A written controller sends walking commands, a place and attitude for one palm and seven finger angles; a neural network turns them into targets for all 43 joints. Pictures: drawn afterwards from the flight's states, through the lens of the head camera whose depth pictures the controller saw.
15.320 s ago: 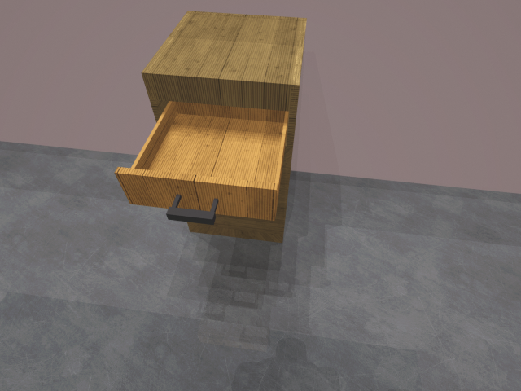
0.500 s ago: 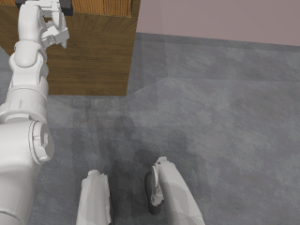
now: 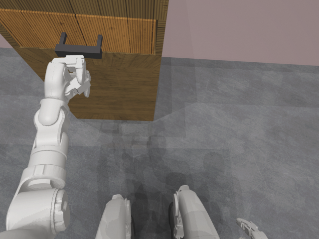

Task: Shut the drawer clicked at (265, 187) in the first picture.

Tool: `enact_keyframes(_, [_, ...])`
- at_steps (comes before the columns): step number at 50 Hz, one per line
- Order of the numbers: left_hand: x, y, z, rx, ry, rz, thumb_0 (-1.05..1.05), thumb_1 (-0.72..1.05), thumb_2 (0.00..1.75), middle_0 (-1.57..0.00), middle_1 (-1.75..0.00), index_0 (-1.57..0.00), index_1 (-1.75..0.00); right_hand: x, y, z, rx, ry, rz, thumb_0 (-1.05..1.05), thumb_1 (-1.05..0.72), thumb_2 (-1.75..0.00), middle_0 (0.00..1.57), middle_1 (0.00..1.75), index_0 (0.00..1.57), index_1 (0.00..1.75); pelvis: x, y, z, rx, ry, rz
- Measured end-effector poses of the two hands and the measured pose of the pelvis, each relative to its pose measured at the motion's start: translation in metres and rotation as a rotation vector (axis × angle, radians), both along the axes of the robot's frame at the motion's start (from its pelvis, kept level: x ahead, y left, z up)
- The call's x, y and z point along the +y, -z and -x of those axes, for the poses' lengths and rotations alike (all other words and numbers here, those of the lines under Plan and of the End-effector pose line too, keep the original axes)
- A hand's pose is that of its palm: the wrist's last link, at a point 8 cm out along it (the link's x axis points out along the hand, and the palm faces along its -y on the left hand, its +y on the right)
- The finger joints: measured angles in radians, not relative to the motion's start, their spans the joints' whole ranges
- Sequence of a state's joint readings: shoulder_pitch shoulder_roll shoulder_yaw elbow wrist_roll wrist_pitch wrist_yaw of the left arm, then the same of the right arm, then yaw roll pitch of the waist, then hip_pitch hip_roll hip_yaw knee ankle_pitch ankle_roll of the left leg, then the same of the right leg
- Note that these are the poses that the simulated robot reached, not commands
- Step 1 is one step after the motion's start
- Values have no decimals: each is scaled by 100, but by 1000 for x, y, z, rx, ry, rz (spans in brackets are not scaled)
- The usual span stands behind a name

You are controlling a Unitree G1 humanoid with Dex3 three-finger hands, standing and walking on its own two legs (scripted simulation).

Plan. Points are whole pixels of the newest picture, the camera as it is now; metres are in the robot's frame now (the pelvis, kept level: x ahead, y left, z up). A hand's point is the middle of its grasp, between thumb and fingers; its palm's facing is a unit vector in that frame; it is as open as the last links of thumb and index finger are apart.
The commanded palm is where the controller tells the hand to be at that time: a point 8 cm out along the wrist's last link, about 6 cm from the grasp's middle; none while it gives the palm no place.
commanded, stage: draw the hand back to the body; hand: left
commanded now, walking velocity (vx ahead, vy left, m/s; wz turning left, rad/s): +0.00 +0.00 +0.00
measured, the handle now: (80, 44) +0.61 +0.17 +0.00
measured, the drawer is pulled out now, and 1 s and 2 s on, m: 0.00 0.00 0.00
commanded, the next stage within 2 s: step back with the hand held close in 1.22 s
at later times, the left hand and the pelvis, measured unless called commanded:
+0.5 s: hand (22, 131) +0.32 +0.19 +0.15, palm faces +0.10 -0.97 -0.23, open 3.3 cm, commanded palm +0.29 +0.24 +0.18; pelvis +0.03 +0.00 +0.09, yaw +2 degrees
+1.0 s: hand out of the picture +0.23 +0.24 +0.27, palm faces +0.41 -0.83 -0.38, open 3.3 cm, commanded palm +0.17 +0.28 +0.30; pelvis +0.05 +0.00 +0.13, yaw +2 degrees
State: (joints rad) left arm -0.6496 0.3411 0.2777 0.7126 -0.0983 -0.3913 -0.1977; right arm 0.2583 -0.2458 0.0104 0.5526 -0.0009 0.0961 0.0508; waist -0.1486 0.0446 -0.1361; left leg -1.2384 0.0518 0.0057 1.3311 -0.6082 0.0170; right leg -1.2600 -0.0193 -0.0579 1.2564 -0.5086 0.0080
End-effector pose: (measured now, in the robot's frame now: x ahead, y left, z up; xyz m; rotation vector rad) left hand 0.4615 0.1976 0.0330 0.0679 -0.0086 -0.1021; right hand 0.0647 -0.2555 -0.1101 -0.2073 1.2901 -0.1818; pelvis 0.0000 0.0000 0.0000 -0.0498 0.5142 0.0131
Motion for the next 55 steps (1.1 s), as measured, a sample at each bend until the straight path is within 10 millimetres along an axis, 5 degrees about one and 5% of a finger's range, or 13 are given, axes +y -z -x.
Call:
enact_keyframes(14, [28, -78, 99, 11, -29, 14, 2, 90, 90, -140, -160, -140, -160, 7, -78, -96, -305, -110, -3, 0, -90, -90, 20, 30, 20, 30, -5, -59, -24, -188, -39, -14])
enact_keyframes(19, [31, -101, 126, 23, -21, -15, 2, 90, 90, -140, -160, -140, -160, 11, -103, -120, -423, -121, -3, 0, -90, -90, 20, 30, 20, 30, -3, -72, -27, -255, -37, -22])
enact_keyframes(24, [41, -123, 158, 103, -188, -150, 2, 90, 90, -140, -160, -140, -160, 22, -128, -137, -489, -106, -5, 0, -90, -90, 20, 30, 20, 30, -2, -91, -32, -336, -28, -36])
enact_keyframes(38, [66, -202, 221, 23, -420, -245, 2, 90, 90, -140, -160, -140, -160, 54, -159, -165, -595, -200, -66, 1, -90, -90, 20, 30, 20, 30, -1, -123, -43, -515, -34, -50])
enact_keyframes(55, [83, -280, 298, -194, -553, -409, 1, 90, 90, -140, -160, -140, -160, 43, -166, -165, -657, -218, -68, 1, -90, -90, 20, 30, 20, 30, -5, -128, -43, -579, -32, -49])
